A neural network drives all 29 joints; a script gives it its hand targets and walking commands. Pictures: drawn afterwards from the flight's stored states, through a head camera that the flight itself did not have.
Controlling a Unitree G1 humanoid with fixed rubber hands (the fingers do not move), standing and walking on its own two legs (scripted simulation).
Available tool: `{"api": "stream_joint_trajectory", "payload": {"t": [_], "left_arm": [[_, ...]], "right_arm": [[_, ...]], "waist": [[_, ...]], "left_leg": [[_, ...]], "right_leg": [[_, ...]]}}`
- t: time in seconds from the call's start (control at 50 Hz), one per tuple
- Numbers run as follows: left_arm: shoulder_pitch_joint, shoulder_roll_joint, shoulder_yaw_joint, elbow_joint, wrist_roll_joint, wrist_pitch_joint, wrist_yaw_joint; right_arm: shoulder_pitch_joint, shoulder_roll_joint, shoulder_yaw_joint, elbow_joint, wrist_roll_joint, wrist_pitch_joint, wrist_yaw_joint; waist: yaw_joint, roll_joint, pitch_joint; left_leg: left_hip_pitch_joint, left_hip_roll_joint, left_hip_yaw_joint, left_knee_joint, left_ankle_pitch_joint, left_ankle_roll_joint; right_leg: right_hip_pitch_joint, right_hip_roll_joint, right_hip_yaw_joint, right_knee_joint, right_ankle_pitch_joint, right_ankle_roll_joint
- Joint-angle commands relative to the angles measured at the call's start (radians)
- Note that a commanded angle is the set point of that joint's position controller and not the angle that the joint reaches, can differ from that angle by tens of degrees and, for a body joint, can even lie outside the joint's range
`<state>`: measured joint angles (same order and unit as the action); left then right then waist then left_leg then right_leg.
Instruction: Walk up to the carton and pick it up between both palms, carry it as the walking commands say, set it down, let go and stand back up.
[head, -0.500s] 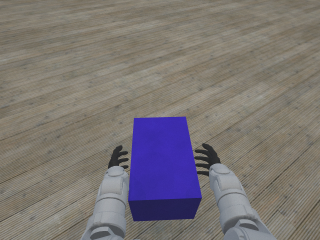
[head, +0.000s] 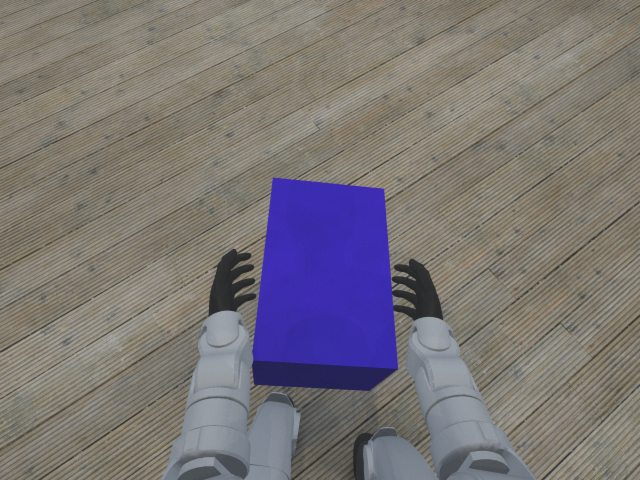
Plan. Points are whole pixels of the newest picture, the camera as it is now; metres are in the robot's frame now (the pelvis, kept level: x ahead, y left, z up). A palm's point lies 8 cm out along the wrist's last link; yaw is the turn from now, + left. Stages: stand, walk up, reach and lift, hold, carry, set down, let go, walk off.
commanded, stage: set down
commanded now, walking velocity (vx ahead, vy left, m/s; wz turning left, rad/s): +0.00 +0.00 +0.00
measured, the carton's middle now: (321, 283) +0.38 +0.05 -0.19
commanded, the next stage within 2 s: none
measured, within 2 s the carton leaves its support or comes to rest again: neither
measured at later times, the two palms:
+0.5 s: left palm (217, 330) +0.29 +0.21 -0.18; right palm (388, 322) +0.32 -0.06 -0.18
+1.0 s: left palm (237, 317) +0.33 +0.20 -0.27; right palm (382, 300) +0.38 -0.06 -0.27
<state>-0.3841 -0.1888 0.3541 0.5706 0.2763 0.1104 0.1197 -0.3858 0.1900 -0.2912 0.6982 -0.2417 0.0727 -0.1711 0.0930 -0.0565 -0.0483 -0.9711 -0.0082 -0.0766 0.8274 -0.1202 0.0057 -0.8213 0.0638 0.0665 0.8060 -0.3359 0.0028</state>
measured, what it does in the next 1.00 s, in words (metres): lowers itself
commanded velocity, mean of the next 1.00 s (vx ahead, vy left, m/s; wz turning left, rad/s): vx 0.00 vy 0.00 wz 0.00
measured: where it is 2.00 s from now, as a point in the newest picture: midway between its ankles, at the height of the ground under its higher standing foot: (320, 473)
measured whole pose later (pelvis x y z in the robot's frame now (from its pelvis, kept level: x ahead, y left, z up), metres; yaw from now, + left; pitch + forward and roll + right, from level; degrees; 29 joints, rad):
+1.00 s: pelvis -0.06 +0.02 -0.16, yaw -3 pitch +38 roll -3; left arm -0.71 -0.13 0.40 0.61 0.15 0.19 0.26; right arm -0.88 0.02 -0.22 0.89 -0.16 0.16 -0.20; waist 0.11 -0.06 -0.10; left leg -1.73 -0.04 -0.09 1.47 -0.40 -0.03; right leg -1.62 0.11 0.07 1.53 -0.57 0.04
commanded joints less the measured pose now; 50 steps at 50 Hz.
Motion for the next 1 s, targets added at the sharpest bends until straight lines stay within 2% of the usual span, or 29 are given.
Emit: {"api": "stream_joint_trajectory", "payload": {"t": [0.0, 0.04, 0.06, 0.08, 0.14, 0.2, 0.22, 0.28, 0.3, 0.32, 0.34, 0.38, 0.4, 0.44, 0.46, 0.5, 0.52, 0.54, 0.58, 0.66, 0.7, 0.76, 0.78, 0.82, 0.86, 0.88, 0.92, 0.96, 0.98], "left_arm": [[-0.397, -0.500, -0.433, 0.050, -0.098, -0.125, -0.164], [-0.330, -0.458, -0.411, 0.061, -0.049, -0.125, -0.161], [-0.288, -0.483, -0.419, 0.092, -0.057, -0.116, -0.175], [-0.312, -0.444, -0.428, 0.076, -0.062, -0.128, -0.176], [-0.390, -0.356, -0.407, 0.000, -0.079, -0.138, -0.173], [-0.430, -0.387, -0.477, -0.079, -0.131, -0.162, -0.151], [-0.427, -0.419, -0.513, -0.103, -0.159, -0.169, -0.137], [-0.534, -0.418, -0.563, -0.172, -0.220, -0.173, -0.102], [-0.530, -0.426, -0.565, -0.155, -0.233, -0.167, -0.097], [-0.557, -0.386, -0.557, -0.139, -0.233, -0.163, -0.081], [-0.533, -0.400, -0.550, -0.102, -0.214, -0.155, -0.077], [-0.642, -0.392, -0.540, -0.140, -0.216, -0.138, -0.066], [-0.602, -0.432, -0.537, -0.094, -0.204, -0.126, -0.057], [-0.660, -0.438, -0.481, -0.014, -0.165, -0.092, -0.057], [-0.692, -0.471, -0.510, -0.008, -0.174, -0.077, -0.061], [-0.788, -0.437, -0.455, -0.029, -0.158, -0.063, -0.056], [-0.827, -0.471, -0.470, -0.026, -0.154, -0.052, -0.062], [-0.805, -0.535, -0.463, 0.030, -0.146, -0.034, -0.069], [-0.893, -0.544, -0.433, 0.037, -0.122, -0.021, -0.081], [-1.061, -0.639, -0.466, 0.007, -0.124, 0.017, -0.121], [-1.077, -0.699, -0.458, 0.026, -0.127, 0.029, -0.153], [-1.096, -0.741, -0.520, -0.028, -0.163, 0.038, -0.176], [-1.127, -0.741, -0.544, -0.040, -0.179, 0.046, -0.189], [-1.114, -0.740, -0.528, -0.030, -0.164, 0.044, -0.201], [-1.166, -0.720, -0.543, -0.090, -0.187, 0.043, -0.211], [-1.157, -0.705, -0.543, -0.082, -0.183, 0.043, -0.220], [-1.145, -0.691, -0.525, -0.083, -0.201, 0.040, -0.231], [-1.071, -0.710, -0.522, -0.024, -0.193, 0.045, -0.243], [-1.116, -0.687, -0.539, -0.076, -0.205, 0.038, -0.246]], "right_arm": [[-0.605, 0.585, 0.540, -0.079, 0.102, -0.167, 0.174], [-0.507, 0.588, 0.513, -0.062, 0.082, -0.160, 0.162], [-0.442, 0.604, 0.493, -0.051, 0.051, -0.159, 0.147], [-0.419, 0.641, 0.504, -0.046, 0.074, -0.147, 0.132], [-0.492, 0.619, 0.526, -0.072, 0.110, -0.137, 0.101], [-0.559, 0.634, 0.646, -0.182, 0.181, -0.165, 0.102], [-0.541, 0.602, 0.626, -0.167, 0.173, -0.171, 0.100], [-0.630, 0.524, 0.647, -0.202, 0.205, -0.186, 0.101], [-0.593, 0.467, 0.591, -0.160, 0.167, -0.183, 0.092], [-0.612, 0.406, 0.557, -0.146, 0.160, -0.181, 0.085], [-0.604, 0.415, 0.558, -0.144, 0.161, -0.182, 0.089], [-0.693, 0.379, 0.524, -0.141, 0.140, -0.172, 0.099], [-0.709, 0.404, 0.540, -0.116, 0.162, -0.167, 0.111], [-0.813, 0.401, 0.497, -0.075, 0.146, -0.156, 0.128], [-0.803, 0.403, 0.464, -0.041, 0.126, -0.139, 0.140], [-0.871, 0.400, 0.431, 0.009, 0.130, -0.116, 0.147], [-0.891, 0.428, 0.404, 0.029, 0.112, -0.107, 0.153], [-0.947, 0.480, 0.418, 0.029, 0.132, -0.095, 0.171], [-1.004, 0.545, 0.412, 0.072, 0.151, -0.076, 0.191], [-1.108, 0.727, 0.369, 0.104, 0.161, -0.029, 0.222], [-1.111, 0.741, 0.342, 0.116, 0.137, -0.015, 0.234], [-1.190, 0.824, 0.403, 0.001, 0.174, -0.008, 0.230], [-1.185, 0.831, 0.388, 0.015, 0.169, 0.001, 0.231], [-1.174, 0.911, 0.427, 0.016, 0.195, 0.009, 0.235], [-1.156, 0.929, 0.445, 0.027, 0.208, 0.017, 0.235], [-1.116, 0.929, 0.422, 0.053, 0.185, 0.022, 0.226], [-1.152, 0.925, 0.468, 0.023, 0.201, 0.021, 0.221], [-1.143, 0.920, 0.464, 0.004, 0.208, 0.009, 0.218], [-1.121, 0.931, 0.475, 0.009, 0.207, 0.012, 0.215]], "waist": [[0.104, -0.004, -0.661], [0.111, 0.028, -0.592], [0.068, 0.015, -0.577], [0.075, -0.019, -0.607], [0.089, -0.035, -0.692], [0.143, 0.000, -0.870], [0.107, -0.009, -0.913], [0.092, 0.045, -0.930], [0.058, 0.068, -0.938], [0.027, 0.059, -0.893], [0.046, 0.098, -0.873], [0.021, 0.106, -0.813], [0.049, 0.117, -0.811], [0.044, 0.139, -0.692], [-0.017, 0.126, -0.695], [0.006, 0.111, -0.702], [-0.029, 0.118, -0.719], [-0.012, 0.112, -0.715], [0.030, 0.083, -0.727], [0.006, 0.094, -0.828], [-0.018, 0.045, -0.874], [0.006, 0.053, -1.026], [-0.015, 0.061, -1.045], [0.046, 0.043, -1.107], [0.046, 0.016, -1.115], [0.015, 0.002, -1.116], [0.064, -0.023, -1.131], [0.072, -0.017, -1.121], [0.049, -0.038, -1.149]], "left_leg": [[0.468, -0.085, 0.039, 0.076, 0.098, -0.004], [0.379, -0.098, 0.063, 0.117, 0.209, -0.007], [0.325, -0.110, 0.053, 0.134, 0.301, -0.009], [0.282, -0.113, 0.056, 0.168, 0.389, -0.004], [0.235, -0.122, 0.096, 0.190, 0.293, -0.007], [0.293, -0.127, 0.086, 0.233, 0.394, -0.012], [0.319, -0.122, 0.064, 0.241, 0.434, -0.020], [0.379, -0.117, 0.056, 0.281, 0.396, -0.031], [0.359, -0.118, 0.055, 0.282, 0.387, -0.044], [0.351, -0.117, 0.051, 0.276, 0.260, -0.044], [0.334, -0.116, 0.058, 0.277, 0.249, -0.056], [0.321, -0.117, 0.040, 0.277, 0.153, -0.061], [0.330, -0.117, 0.036, 0.276, 0.119, -0.064], [0.230, -0.130, 0.034, 0.263, -0.092, -0.059], [0.223, -0.123, 0.020, 0.279, -0.140, -0.067], [0.186, -0.129, 0.014, 0.284, -0.290, -0.069], [0.170, -0.122, -0.002, 0.294, -0.327, -0.068], [0.171, -0.127, -0.010, 0.297, -0.394, -0.058], [0.104, -0.129, 0.012, 0.329, -0.400, -0.049], [0.047, -0.126, 0.019, 0.383, -0.425, -0.046], [0.010, -0.133, 0.039, 0.426, -0.365, -0.049], [0.024, -0.134, 0.064, 0.489, -0.225, -0.052], [-0.002, -0.136, 0.075, 0.507, -0.220, -0.058], [-0.009, -0.133, 0.102, 0.541, -0.144, -0.052], [-0.031, -0.135, 0.109, 0.566, -0.058, -0.051], [-0.080, -0.136, 0.111, 0.593, -0.027, -0.049], [-0.104, -0.141, 0.120, 0.621, 0.012, -0.051], [-0.096, -0.146, 0.133, 0.653, 0.072, -0.051], [-0.121, -0.145, 0.123, 0.663, 0.123, -0.051]], "right_leg": [[-0.231, 0.065, 0.018, -0.006, 0.039, -0.012], [-0.274, 0.075, 0.032, 0.019, 0.160, -0.005], [-0.202, 0.075, 0.051, 0.007, 0.280, 0.004], [-0.207, 0.075, 0.054, 0.031, 0.379, 0.028], [-0.144, 0.076, 0.036, 0.064, 0.333, 0.045], [-0.154, 0.084, 0.032, 0.134, 0.397, 0.040], [-0.219, 0.101, 0.007, 0.174, 0.386, 0.033], [-0.326, 0.109, -0.010, 0.223, 0.291, 0.014], [-0.342, 0.114, -0.021, 0.238, 0.274, 0.006], [-0.399, 0.115, -0.048, 0.250, 0.148, 0.004], [-0.439, 0.113, -0.048, 0.264, 0.139, -0.003], [-0.520, 0.118, -0.047, 0.289, 0.049, -0.021], [-0.549, 0.118, -0.054, 0.306, 0.022, -0.024], [-0.611, 0.104, -0.044, 0.318, -0.091, -0.030], [-0.639, 0.110, -0.052, 0.330, -0.106, -0.033], [-0.659, 0.106, -0.054, 0.370, -0.199, -0.022], [-0.668, 0.103, -0.052, 0.388, -0.195, -0.026], [-0.668, 0.108, -0.058, 0.408, -0.224, -0.022], [-0.696, 0.117, -0.046, 0.424, -0.238, -0.027], [-0.702, 0.127, -0.032, 0.480, -0.223, -0.012], [-0.687, 0.142, -0.044, 0.488, -0.207, -0.011], [-0.625, 0.155, -0.037, 0.531, -0.125, -0.006], [-0.627, 0.154, -0.038, 0.543, -0.112, -0.007], [-0.612, 0.162, -0.040, 0.550, -0.095, 0.008], [-0.612, 0.176, -0.044, 0.567, -0.034, 0.012], [-0.612, 0.174, -0.042, 0.573, -0.008, 0.018], [-0.611, 0.176, -0.049, 0.603, 0.019, 0.029], [-0.653, 0.187, -0.057, 0.599, 0.035, 0.031], [-0.636, 0.186, -0.068, 0.623, 0.104, 0.034]]}}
